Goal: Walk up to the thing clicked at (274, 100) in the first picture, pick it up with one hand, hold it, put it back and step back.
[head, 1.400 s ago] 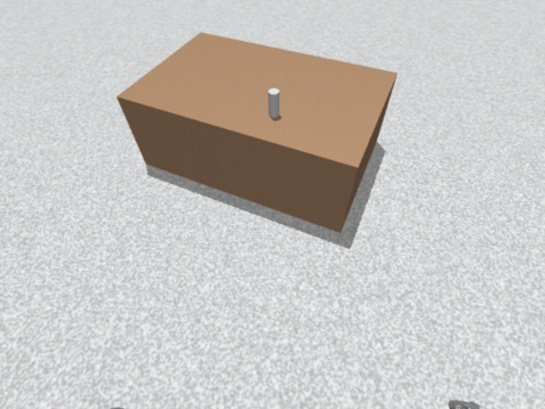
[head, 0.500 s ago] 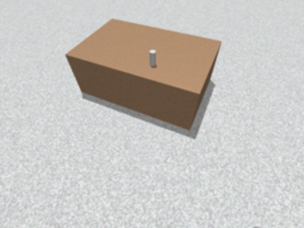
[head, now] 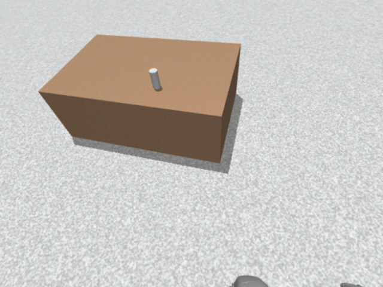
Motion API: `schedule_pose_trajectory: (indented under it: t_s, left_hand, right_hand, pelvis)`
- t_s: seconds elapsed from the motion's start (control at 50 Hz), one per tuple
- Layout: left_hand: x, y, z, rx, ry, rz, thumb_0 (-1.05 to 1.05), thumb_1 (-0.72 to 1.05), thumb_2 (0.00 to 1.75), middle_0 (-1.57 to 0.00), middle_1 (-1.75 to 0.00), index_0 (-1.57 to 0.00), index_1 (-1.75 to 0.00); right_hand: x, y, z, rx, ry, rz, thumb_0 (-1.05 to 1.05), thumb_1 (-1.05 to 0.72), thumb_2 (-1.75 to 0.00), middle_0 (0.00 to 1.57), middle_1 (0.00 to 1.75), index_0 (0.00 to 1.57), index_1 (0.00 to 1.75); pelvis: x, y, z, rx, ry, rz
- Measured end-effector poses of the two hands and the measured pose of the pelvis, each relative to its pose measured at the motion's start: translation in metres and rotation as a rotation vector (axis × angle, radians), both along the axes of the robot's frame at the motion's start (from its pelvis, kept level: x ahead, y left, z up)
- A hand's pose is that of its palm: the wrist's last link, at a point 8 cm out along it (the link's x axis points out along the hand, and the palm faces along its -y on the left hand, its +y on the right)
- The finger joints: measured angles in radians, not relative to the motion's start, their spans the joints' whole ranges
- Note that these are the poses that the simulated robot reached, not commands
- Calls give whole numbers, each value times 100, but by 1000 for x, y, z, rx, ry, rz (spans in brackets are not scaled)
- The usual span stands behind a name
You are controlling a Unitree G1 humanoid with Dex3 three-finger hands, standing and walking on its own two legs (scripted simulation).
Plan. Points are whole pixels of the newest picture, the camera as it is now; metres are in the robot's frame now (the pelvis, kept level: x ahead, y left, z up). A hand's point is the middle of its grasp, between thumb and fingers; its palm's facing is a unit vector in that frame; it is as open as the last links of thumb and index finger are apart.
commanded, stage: walk up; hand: left
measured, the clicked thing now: (155, 78) +1.14 +0.22 -0.29
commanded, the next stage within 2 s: none
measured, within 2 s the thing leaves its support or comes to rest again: neither
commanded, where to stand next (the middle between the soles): +0.63 +0.17 m, yaw -18 degrees
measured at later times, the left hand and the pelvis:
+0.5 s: hand (77, 238) +0.26 +0.34 -0.15, palm faces -0.15 -0.89 -0.44, open 7.3 cm; pelvis +0.21 +0.06 -0.02, yaw -7 degrees
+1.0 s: hand (90, 150) +0.53 +0.36 -0.11, palm faces -0.19 -0.84 -0.52, open 7.3 cm; pelvis +0.40 +0.08 -0.01, yaw -12 degrees
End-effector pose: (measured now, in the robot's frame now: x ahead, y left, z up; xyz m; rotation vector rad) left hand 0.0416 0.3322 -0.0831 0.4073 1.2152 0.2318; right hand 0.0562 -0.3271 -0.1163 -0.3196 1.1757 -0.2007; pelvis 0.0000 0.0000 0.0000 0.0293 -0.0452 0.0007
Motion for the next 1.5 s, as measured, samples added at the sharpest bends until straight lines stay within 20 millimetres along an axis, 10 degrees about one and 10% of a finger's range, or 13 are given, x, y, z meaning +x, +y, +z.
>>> schedule_pose_trajectory:
  t_s: [0.26, 0.5, 0.7, 0.86, 1.06, 1.24, 1.34, 1.5]
  left_hand:
    - [70, -15, 14, 11, -4, -11, 0, 90, 89, -21, -30, -21, -30]
    - [215, 50, -28, 18, 20, -105, 0, 90, 89, -21, -30, -21, -30]
    - [362, 58, -2, -2, -76, -239, 0, 91, 89, -21, -30, -21, -30]
    - [449, 49, 7, 56, -140, -298, 0, 91, 89, -21, -30, -21, -30]
    - [492, 75, 15, 86, -150, -259, 0, 90, 89, -21, -30, -21, -30]
    - [542, 157, -16, 102, -65, -276, 0, 90, 89, -21, -30, -21, -30]
    - [591, 181, -29, 101, -33, -279, 1, 90, 89, -21, -30, -21, -30]
    - [663, 165, -17, 10, -82, -351, 0, 91, 89, -21, -30, -21, -30]
  right_hand:
    - [102, 3, 10, 42, -45, -2, 1, -91, -90, 20, 30, 20, 30]
    - [240, 55, 14, -12, -165, -12, 1, -91, -90, 20, 30, 20, 30]
    - [256, 87, 32, 3, -126, -127, 0, -91, -90, 20, 30, 20, 30]
    - [266, 80, -3, 30, -30, -198, 1, -91, -90, 20, 30, 20, 30]
    - [353, 98, -10, 42, -20, -154, 1, -91, -90, 20, 30, 20, 30]
    - [428, 132, 7, -63, -97, -163, 1, -91, -90, 20, 30, 20, 30]
    - [433, 168, 14, -78, -107, -229, 0, -91, -90, 20, 30, 20, 30]
    - [420, 216, 12, -31, 32, -284, 0, -91, -90, 20, 30, 20, 30]
  pelvis:
    - [91, -2, 11, -44, -8, -78]
    - [208, 55, -17, -37, -9, -126]
    - [288, 76, 6, -22, -3, -184]
    - [355, 72, -10, -15, -4, -214]
    - [413, 96, -9, -50, -3, -222]
    - [477, 157, -27, -40, 7, -250]
    - [508, 182, -26, -37, 0, -279]
    - [543, 201, -7, -38, 6, -293]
